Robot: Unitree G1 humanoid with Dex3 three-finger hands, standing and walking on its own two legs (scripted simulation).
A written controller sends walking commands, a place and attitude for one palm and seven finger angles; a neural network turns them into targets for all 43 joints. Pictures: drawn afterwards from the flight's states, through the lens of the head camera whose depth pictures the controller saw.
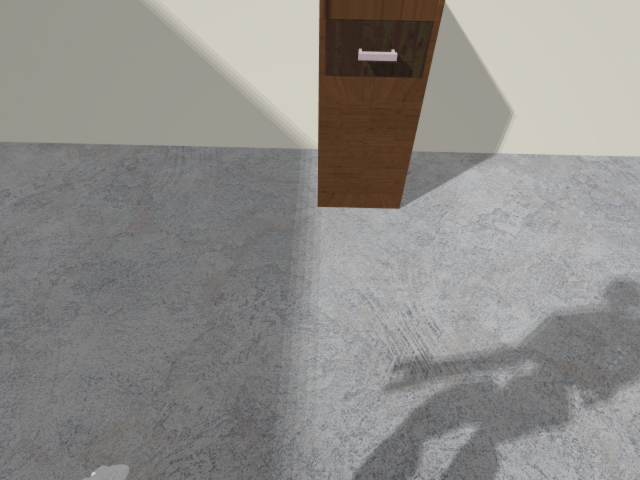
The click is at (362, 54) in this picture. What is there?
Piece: drawer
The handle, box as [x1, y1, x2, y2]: [358, 49, 397, 60]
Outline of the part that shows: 358,59 365,60 396,60 397,54 393,49 391,49 390,52 370,52 362,51 361,49 359,49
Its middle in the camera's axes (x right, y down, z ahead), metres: +0.19 -0.62 +1.29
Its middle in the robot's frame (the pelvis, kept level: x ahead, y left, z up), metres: +1.38 -0.13 -0.05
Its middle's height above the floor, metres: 0.72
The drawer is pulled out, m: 0.00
